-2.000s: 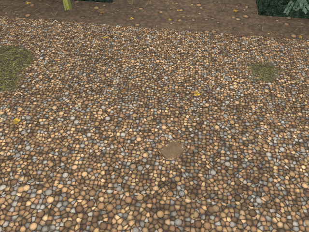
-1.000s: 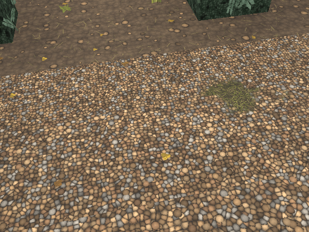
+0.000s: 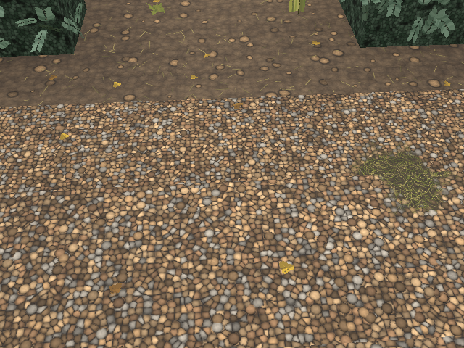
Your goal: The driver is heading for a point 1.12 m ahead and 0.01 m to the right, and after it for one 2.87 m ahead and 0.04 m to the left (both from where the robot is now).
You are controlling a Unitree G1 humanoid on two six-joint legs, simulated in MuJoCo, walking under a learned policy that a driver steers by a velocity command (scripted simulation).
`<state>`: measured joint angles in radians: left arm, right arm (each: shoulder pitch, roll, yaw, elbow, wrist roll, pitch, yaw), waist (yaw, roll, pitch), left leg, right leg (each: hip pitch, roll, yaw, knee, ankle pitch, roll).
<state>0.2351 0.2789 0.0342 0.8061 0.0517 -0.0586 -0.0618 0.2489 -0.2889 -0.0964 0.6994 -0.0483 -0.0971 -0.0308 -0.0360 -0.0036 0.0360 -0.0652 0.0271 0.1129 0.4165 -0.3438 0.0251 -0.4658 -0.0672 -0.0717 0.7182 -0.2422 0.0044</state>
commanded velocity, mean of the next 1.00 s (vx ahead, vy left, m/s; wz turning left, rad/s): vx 0.00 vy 0.00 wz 0.13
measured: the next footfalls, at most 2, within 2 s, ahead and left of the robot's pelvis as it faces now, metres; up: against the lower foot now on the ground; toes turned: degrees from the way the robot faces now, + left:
right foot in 0.08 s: +0.13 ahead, -0.15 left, +0.00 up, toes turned -9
left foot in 0.76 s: +0.21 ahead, +0.13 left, +0.00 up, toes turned +13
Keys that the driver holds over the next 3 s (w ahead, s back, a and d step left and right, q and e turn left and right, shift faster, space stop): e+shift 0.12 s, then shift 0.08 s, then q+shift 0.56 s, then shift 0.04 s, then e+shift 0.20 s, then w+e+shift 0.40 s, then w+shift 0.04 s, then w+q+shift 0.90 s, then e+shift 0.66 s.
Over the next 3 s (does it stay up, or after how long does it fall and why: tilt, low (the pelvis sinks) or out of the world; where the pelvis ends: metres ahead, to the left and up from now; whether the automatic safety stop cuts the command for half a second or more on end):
stays up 1.40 -0.13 -0.36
